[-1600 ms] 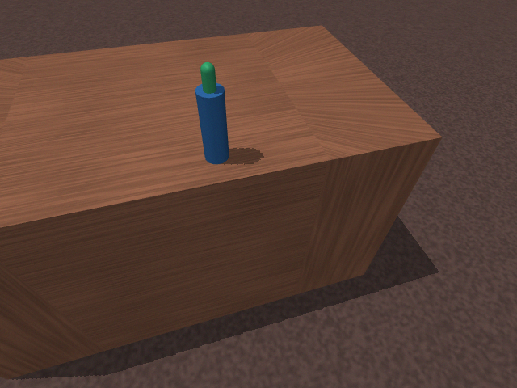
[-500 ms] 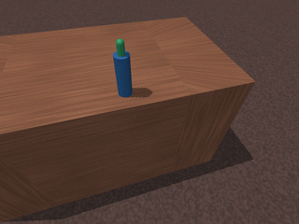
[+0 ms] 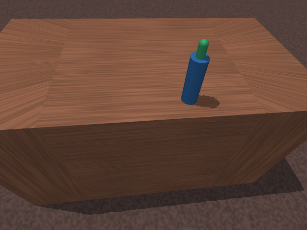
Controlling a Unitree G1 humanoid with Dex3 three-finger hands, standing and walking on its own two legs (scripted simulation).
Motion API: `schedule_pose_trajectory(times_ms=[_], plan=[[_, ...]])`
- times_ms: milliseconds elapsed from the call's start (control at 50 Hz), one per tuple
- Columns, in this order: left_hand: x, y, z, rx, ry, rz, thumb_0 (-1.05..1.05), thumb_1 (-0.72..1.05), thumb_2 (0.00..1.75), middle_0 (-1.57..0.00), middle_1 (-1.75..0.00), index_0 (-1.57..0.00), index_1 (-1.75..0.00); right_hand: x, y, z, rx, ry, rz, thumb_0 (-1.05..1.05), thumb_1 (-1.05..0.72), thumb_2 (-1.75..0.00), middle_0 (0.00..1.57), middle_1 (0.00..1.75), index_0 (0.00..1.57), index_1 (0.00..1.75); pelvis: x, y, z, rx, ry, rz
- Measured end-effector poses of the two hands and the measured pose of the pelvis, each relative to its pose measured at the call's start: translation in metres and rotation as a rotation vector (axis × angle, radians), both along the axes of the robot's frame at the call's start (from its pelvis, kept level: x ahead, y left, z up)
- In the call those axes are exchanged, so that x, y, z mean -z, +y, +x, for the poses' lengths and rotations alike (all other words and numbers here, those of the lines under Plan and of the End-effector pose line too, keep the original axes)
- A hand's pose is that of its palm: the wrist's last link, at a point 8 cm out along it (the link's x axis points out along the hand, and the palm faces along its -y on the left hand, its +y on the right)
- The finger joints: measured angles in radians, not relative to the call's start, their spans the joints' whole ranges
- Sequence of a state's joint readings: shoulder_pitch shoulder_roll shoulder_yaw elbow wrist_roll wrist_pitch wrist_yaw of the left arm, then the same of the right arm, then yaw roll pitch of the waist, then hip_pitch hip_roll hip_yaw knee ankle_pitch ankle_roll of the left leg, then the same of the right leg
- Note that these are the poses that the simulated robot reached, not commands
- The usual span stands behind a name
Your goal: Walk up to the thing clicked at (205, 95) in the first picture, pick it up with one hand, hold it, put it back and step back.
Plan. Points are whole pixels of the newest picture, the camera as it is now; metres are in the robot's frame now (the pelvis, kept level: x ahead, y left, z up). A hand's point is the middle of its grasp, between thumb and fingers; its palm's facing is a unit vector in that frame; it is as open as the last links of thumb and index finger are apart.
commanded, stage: walk up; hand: right
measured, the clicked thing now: (195, 73) +0.55 -0.13 +0.11
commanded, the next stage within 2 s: stand in 1.98 s
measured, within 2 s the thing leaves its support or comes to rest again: neither
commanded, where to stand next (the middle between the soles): +0.13 +0.04 m, yaw +6 degrees
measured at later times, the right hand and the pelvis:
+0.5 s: hand (218, 207) +0.22 -0.20 -0.14, palm faces -0.17 +0.90 -0.39, open 7.4 cm; pelvis +0.09 +0.06 +0.00, yaw +7 degrees
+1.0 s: hand (210, 196) +0.25 -0.18 -0.13, palm faces -0.17 +0.92 -0.35, open 7.4 cm; pelvis +0.10 +0.05 +0.02, yaw +8 degrees
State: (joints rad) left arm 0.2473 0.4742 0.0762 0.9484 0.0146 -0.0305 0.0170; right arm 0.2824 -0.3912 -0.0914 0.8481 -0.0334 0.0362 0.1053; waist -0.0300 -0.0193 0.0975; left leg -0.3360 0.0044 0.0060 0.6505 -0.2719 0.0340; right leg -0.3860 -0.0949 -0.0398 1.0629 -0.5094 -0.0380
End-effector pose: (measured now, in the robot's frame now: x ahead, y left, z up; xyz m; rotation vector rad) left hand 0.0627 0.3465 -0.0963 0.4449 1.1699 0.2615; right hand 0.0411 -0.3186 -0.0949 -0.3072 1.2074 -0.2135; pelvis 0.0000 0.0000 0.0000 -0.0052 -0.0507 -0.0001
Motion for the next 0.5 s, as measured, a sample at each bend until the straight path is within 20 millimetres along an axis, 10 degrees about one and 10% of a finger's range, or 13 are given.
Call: schedule_pose_trajectory(times_ms=[260, 500], plan=[[-0.009, -0.008, 0.024, -0.077, -0.041, -0.017, 0.00, 0.90, 0.90, -0.21, -0.30, -0.21, -0.30, 0.028, 0.037, 0.092, -0.099, 0.003, 0.040, 0.00, -0.91, -0.90, 0.20, 0.30, 0.20, 0.30, 0.003, 0.016, 0.064, -0.077, 0.000, -0.005], [0.013, 0.025, 0.045, -0.161, -0.023, -0.100, 0.00, 0.90, 0.90, -0.21, -0.30, -0.21, -0.30, 0.007, 0.077, 0.178, -0.215, -0.068, -0.047, 0.00, -0.91, -0.90, 0.20, 0.30, 0.20, 0.30, 0.003, 0.057, 0.091, -0.123, 0.018, 0.023]])
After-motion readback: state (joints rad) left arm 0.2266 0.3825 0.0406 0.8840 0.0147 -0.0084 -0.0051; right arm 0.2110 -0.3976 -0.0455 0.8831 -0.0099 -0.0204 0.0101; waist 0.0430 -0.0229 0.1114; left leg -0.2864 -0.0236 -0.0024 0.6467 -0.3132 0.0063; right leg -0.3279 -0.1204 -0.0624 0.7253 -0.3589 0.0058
